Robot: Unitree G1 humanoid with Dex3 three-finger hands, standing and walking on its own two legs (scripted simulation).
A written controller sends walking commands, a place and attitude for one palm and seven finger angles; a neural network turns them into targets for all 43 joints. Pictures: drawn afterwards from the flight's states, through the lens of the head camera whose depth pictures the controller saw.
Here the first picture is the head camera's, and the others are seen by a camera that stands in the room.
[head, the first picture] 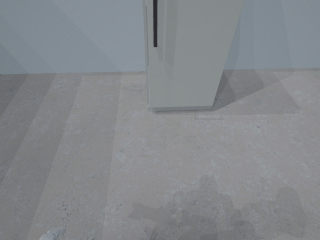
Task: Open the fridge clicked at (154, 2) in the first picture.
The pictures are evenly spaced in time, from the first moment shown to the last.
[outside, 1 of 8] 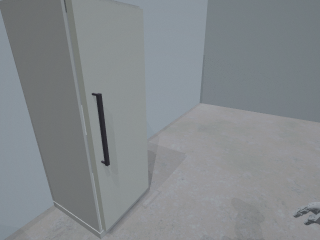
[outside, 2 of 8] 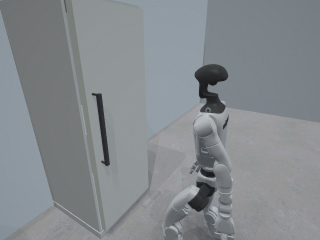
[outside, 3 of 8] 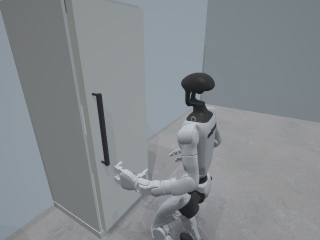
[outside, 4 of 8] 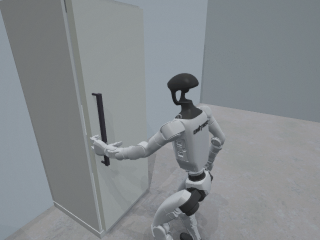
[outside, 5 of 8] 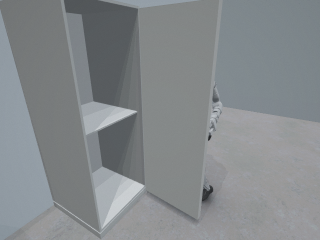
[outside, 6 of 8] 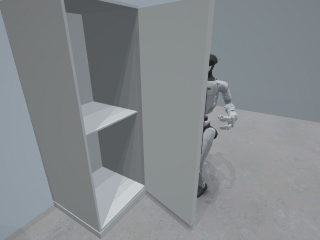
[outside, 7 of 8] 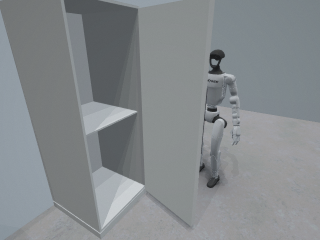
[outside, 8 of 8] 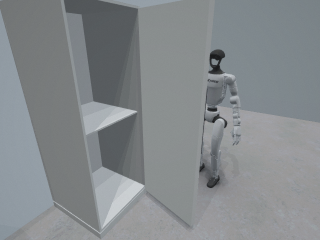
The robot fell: no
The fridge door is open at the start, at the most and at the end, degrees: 0 87 76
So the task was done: yes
